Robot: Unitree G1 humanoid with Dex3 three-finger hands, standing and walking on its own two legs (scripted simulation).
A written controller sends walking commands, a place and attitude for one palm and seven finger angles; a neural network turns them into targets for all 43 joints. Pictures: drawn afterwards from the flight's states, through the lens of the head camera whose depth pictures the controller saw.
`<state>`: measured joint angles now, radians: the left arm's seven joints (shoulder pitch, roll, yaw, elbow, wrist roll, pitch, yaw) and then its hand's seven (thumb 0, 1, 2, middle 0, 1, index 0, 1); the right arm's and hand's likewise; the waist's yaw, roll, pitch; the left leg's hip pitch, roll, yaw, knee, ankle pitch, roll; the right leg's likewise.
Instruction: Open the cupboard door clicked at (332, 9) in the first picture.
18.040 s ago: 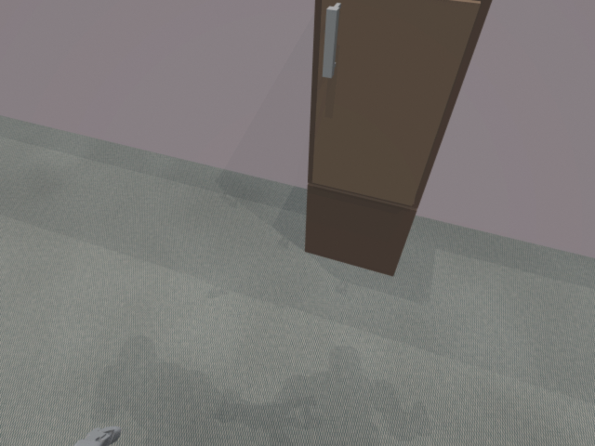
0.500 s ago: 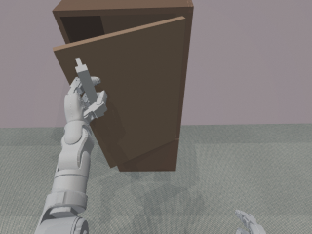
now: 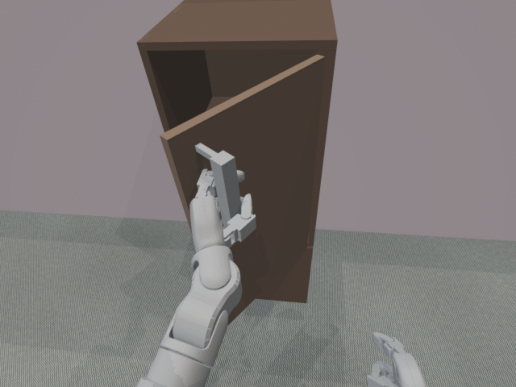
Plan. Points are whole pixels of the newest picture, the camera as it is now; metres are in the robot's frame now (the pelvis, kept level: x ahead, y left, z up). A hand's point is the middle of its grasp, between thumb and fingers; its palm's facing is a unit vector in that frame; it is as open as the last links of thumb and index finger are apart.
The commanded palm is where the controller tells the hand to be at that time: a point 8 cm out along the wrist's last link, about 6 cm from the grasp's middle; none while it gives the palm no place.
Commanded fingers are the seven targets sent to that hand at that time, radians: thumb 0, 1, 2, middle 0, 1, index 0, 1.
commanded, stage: open thumb and fingers to let go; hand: left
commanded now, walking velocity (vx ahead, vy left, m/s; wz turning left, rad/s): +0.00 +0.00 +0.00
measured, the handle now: (219, 191) +0.37 +0.08 +0.15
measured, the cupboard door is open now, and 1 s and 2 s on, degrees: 53 50 54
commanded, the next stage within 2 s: slide the hand sideways off the handle in 0.86 s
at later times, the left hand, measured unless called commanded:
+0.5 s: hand (235, 207) +0.34 +0.05 +0.14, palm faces +0.30 -0.95 -0.03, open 11.5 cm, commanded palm +0.29 +0.09 +0.13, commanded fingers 0.00 -0.50 0.30 -0.28 -1.10 -0.28 -1.10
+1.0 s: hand (239, 209) +0.33 +0.05 +0.15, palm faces +0.29 -0.96 -0.04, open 15.2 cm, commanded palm +0.29 +0.09 +0.13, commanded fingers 0.00 -0.50 0.30 -0.15 -0.30 -0.15 -0.30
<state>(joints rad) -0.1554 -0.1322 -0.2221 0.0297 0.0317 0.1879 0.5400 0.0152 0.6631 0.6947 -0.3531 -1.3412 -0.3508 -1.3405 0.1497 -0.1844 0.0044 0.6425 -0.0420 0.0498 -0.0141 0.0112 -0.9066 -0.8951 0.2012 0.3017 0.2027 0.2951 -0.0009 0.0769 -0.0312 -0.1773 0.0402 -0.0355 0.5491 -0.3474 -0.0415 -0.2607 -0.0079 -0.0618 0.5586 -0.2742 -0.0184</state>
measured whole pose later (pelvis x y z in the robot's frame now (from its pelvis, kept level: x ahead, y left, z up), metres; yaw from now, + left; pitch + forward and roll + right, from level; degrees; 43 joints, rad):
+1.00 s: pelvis -0.02 +0.02 +0.00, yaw +0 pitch -3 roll +0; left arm -0.35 -0.17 -0.20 0.21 0.05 0.20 0.61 -0.01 -0.49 0.30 -0.33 -0.54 -0.30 -0.58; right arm 0.12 -0.16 0.02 0.70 -0.05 0.10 -0.02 0.01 -0.91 -0.90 0.20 0.30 0.20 0.30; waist 0.02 0.04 -0.01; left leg -0.19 0.01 -0.02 0.54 -0.31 -0.02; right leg -0.26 -0.04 -0.05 0.53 -0.22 0.01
